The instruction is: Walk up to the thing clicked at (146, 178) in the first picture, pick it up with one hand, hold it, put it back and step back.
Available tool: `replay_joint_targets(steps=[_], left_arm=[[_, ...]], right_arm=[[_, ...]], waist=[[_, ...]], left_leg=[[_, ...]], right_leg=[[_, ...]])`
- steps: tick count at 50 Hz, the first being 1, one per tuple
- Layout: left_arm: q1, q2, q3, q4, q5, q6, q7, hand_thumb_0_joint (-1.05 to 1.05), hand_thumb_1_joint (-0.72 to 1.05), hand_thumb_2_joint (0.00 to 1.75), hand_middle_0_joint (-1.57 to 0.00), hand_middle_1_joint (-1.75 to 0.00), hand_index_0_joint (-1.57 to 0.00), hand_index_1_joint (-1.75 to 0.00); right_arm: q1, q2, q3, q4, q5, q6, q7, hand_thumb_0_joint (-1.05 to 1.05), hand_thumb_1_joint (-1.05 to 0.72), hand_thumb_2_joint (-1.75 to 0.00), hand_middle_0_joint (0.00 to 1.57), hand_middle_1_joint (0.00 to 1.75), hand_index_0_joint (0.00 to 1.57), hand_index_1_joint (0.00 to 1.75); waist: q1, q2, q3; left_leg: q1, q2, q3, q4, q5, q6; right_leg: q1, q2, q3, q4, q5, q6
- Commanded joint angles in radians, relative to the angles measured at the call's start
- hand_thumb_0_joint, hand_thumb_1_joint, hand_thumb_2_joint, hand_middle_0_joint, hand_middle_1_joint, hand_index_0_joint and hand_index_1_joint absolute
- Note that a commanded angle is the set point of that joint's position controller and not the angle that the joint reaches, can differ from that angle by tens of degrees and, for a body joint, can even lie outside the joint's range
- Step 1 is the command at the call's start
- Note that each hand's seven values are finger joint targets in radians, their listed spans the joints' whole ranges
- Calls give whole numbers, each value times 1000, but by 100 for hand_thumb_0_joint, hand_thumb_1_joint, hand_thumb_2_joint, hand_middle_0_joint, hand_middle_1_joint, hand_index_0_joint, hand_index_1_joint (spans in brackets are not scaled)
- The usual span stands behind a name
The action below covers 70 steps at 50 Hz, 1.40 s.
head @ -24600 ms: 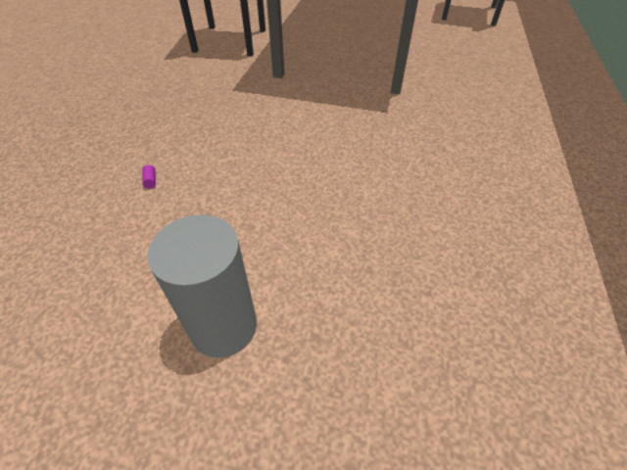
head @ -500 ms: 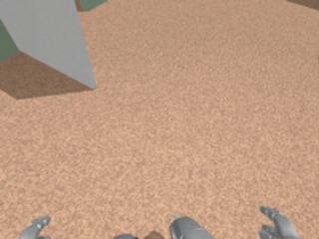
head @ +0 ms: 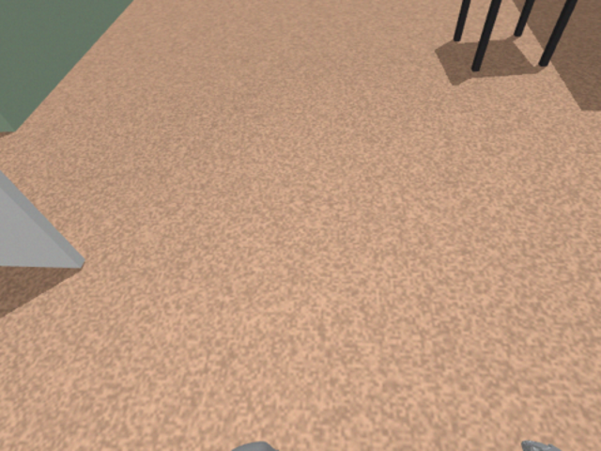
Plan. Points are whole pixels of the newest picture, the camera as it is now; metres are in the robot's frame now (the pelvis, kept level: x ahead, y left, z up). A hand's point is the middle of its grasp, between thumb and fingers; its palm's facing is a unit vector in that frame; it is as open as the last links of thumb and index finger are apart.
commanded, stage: walk up
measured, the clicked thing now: out of the picture +0.90 -1.26 -0.73
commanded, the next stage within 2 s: none
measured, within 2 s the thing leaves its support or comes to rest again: neither
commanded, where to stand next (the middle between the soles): +0.08 -0.03 m, yaw -65 degrees
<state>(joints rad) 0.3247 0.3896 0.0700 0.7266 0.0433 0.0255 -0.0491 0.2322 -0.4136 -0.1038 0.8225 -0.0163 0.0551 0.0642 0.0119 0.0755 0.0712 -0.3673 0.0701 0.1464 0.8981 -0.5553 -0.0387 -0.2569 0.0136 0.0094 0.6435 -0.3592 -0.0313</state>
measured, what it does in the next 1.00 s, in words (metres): steps on the spot, turning right: left foot, then right foot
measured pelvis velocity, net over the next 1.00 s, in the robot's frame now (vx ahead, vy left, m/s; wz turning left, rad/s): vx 0.06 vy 0.02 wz -0.77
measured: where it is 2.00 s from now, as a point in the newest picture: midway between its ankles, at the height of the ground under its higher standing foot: outside the picture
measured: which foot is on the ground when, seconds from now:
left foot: up 0.00-0.22, down 0.24-0.68, up 0.70-1.00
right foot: down 0.00-0.24, up 0.26-0.64, down 0.66-1.00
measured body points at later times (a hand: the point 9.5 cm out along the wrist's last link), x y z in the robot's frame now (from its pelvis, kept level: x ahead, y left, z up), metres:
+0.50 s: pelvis +0.06 +0.05 +0.01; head +0.13 +0.05 +0.45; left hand +0.31 +0.28 -0.11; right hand -0.01 -0.29 -0.07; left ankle +0.12 +0.13 -0.72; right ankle -0.02 -0.10 -0.66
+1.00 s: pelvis +0.06 +0.02 -0.02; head +0.09 -0.01 +0.43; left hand +0.36 +0.17 -0.11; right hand -0.09 -0.27 -0.13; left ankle +0.16 +0.10 -0.72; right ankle +0.01 -0.09 -0.72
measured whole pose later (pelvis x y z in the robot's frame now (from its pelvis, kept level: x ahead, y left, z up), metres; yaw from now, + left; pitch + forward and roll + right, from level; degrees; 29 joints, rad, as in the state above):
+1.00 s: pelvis +0.06 +0.02 -0.02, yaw -44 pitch -1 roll +0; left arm 0.25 0.40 0.06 0.66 0.02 0.03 0.00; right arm 0.24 -0.39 -0.03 0.76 -0.01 0.01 -0.01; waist 0.01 0.01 0.12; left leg -0.44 0.03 0.01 0.87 -0.45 0.03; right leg -0.43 0.11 0.13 0.79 -0.34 -0.02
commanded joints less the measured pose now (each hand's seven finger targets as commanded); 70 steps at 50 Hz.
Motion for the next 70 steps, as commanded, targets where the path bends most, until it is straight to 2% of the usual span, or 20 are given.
replay_joint_targets(steps=[1,10,12,14,19,25,32,33,34,36,39,46,50,53,55,58,63,67,68,70], left_arm=[[-82,282,77,-108,-18,-32,44,0,90,90,-20,-30,-20,-30],[-160,247,59,-174,-7,-13,37,0,90,90,-20,-30,-20,-30],[-65,126,31,-181,-15,-4,42,0,90,90,-20,-30,-20,-30],[81,244,54,-117,-1,10,52,0,90,90,-20,-30,-20,-30],[0,234,69,-86,-27,23,1,0,90,90,-20,-30,-20,-30],[-131,189,42,-146,-29,22,-12,0,90,90,-20,-30,-20,-30],[6,201,68,-77,-20,-1,13,0,90,90,-20,-30,-20,-30],[85,258,91,-45,-11,-12,23,0,90,90,-20,-30,-20,-30],[100,335,108,-61,-2,-22,36,0,90,90,-20,-30,-20,-30],[-6,371,106,-128,-8,-17,40,0,90,90,-20,-30,-20,-30],[-116,275,77,-137,-23,-13,62,0,90,90,-20,-30,-20,-30],[-40,260,75,-139,-13,-23,67,0,90,90,-20,-30,-20,-30],[-134,234,61,-163,-30,-7,62,0,90,90,-20,-30,-20,-30],[-82,208,47,-149,-17,-1,72,0,90,90,-20,-30,-20,-30],[-47,280,65,-106,-5,-7,68,0,90,90,-20,-30,-20,-30],[-63,231,80,-64,-34,-10,39,0,90,90,-20,-30,-20,-30],[-66,192,55,-49,-42,-38,24,0,90,90,-20,-30,-20,-30],[62,196,60,51,-29,-68,52,0,90,90,-20,-30,-20,-30],[83,230,74,68,-21,-77,63,0,90,90,-20,-30,-20,-30],[54,337,93,27,-5,-91,81,0,90,90,-20,-30,-20,-30]], right_arm=[[-29,-184,-39,-117,27,-67,-6,0,-90,-90,20,30,20,30],[103,-172,-39,-93,8,-91,-73,0,-90,-90,20,30,20,30],[137,-308,-67,-105,-14,-98,-90,0,-90,-90,20,30,20,30],[-47,-329,-71,-164,10,-97,-85,0,-90,-90,20,30,20,30],[-46,-243,-37,-144,-4,-105,-90,0,-90,-90,20,30,20,30],[128,-269,-51,-166,13,-98,-82,0,-90,-90,20,30,20,30],[6,-265,-48,-227,16,-66,-62,0,-90,-90,20,30,20,30],[10,-226,-32,-231,21,-61,-61,0,-90,-90,20,30,20,30],[29,-146,-5,-244,33,-58,-58,0,-90,-90,20,30,20,30],[-11,-198,-10,-244,37,-53,-87,0,-90,-90,20,30,20,30],[60,-209,-12,-153,49,-59,-83,0,-90,-90,20,30,20,30],[37,-188,2,-136,12,-71,-97,0,-90,-90,20,30,20,30],[147,-168,-4,-89,2,-96,-100,0,-90,-90,20,30,20,30],[80,-336,-47,-126,-9,-102,-101,0,-90,-90,20,30,20,30],[-14,-325,-58,-152,-4,-106,-99,0,-90,-90,20,30,20,30],[30,-242,-23,-133,-7,-117,-102,0,-90,-90,20,30,20,30],[42,-287,-31,-160,-36,-103,-68,0,-90,-90,20,30,20,30],[-3,-268,-25,-171,-21,-65,-50,0,-90,-90,20,30,20,30],[15,-215,-7,-170,-12,-58,-51,0,-90,-90,20,30,20,30],[1,-100,38,-200,5,-55,-55,0,-90,-90,20,30,20,30]], waist=[[-41,-269,-35],[-105,-175,-67],[-88,210,-141],[-4,123,-114],[-13,161,-72],[-93,136,-137],[4,97,-115],[53,-58,-149],[61,-358,-125],[56,-341,-102],[-19,-269,-121],[12,-225,-106],[-68,-175,-120],[-54,119,-98],[-17,78,-32],[-24,47,-24],[-70,190,-79],[0,146,-107],[18,38,-114],[9,-281,-61]], left_leg=[[-266,-3,-157,94,102,-21],[259,-71,-132,-358,402,24],[434,321,-584,-562,391,122],[224,461,-666,-615,285,251],[228,218,-212,-526,513,157],[375,289,-113,-414,797,232],[54,271,6,-178,570,176],[-60,195,39,39,492,132],[-295,44,49,251,28,66],[-294,19,-119,311,-141,20],[-235,35,-151,235,24,32],[-135,-27,-152,51,73,63],[172,-77,-118,-287,273,86],[163,424,-693,-570,222,277],[80,453,-664,-552,284,379],[110,205,-319,-479,390,204],[212,195,-225,-445,218,251],[43,195,-154,-247,355,215],[-28,151,-104,-101,362,170],[-346,-6,-71,156,13,49]], right_leg=[[185,-184,376,-315,241,-175],[-193,-41,312,-51,355,-71],[-392,188,129,340,-209,40],[-286,68,132,533,-218,51],[-295,-13,75,515,-19,52],[-313,-42,-13,312,-29,77],[45,8,-87,-86,107,5],[192,25,-19,-147,86,-34],[268,-176,374,-240,227,-126],[79,-336,619,-259,334,-303],[93,-162,333,-147,376,-182],[-20,-162,414,-82,474,-211],[-227,-99,343,48,430,-140],[-406,101,148,516,-187,25],[-382,22,165,660,-176,35],[-359,42,133,573,-56,23],[-292,0,7,243,-129,56],[31,47,-87,-118,43,33],[119,55,-51,-150,83,24],[168,-275,559,-244,189,-117]])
